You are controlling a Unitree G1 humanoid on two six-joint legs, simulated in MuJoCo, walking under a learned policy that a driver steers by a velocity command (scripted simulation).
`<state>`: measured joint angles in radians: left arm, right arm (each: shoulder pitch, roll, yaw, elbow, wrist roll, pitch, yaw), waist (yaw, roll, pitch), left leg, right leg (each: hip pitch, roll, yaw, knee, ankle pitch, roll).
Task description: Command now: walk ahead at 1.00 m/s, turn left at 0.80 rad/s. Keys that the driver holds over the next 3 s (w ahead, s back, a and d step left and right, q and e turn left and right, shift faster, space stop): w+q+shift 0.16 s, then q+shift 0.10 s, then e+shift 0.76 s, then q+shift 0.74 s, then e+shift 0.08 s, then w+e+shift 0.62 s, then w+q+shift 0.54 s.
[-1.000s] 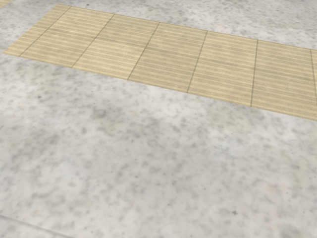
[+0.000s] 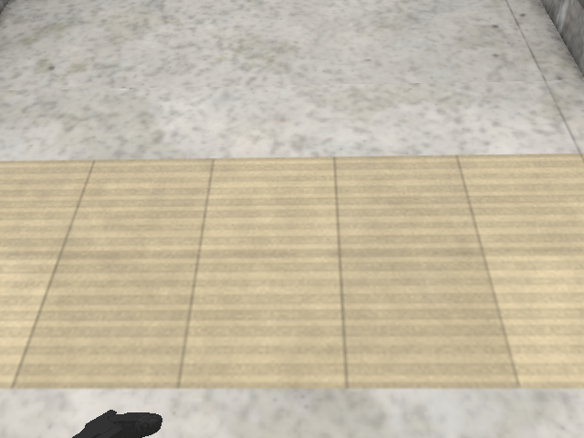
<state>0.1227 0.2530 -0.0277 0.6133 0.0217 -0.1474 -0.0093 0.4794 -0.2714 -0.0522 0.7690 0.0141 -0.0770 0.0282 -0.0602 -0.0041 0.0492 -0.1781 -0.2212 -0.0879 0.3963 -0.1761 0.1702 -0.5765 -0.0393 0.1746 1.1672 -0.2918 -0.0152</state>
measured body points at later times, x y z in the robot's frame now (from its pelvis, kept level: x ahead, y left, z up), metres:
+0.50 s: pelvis +0.37 -0.06 +0.01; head +0.42 -0.04 +0.45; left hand +0.31 +0.22 -0.12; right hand +0.68 -0.22 -0.05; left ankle +0.44 +0.08 -0.70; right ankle +0.42 -0.19 -0.74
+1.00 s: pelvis +0.47 -0.08 -0.01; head +0.49 -0.11 +0.43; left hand +0.65 +0.20 -0.08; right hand +0.60 -0.38 -0.12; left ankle +0.49 +0.09 -0.71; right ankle +0.49 -0.17 -0.74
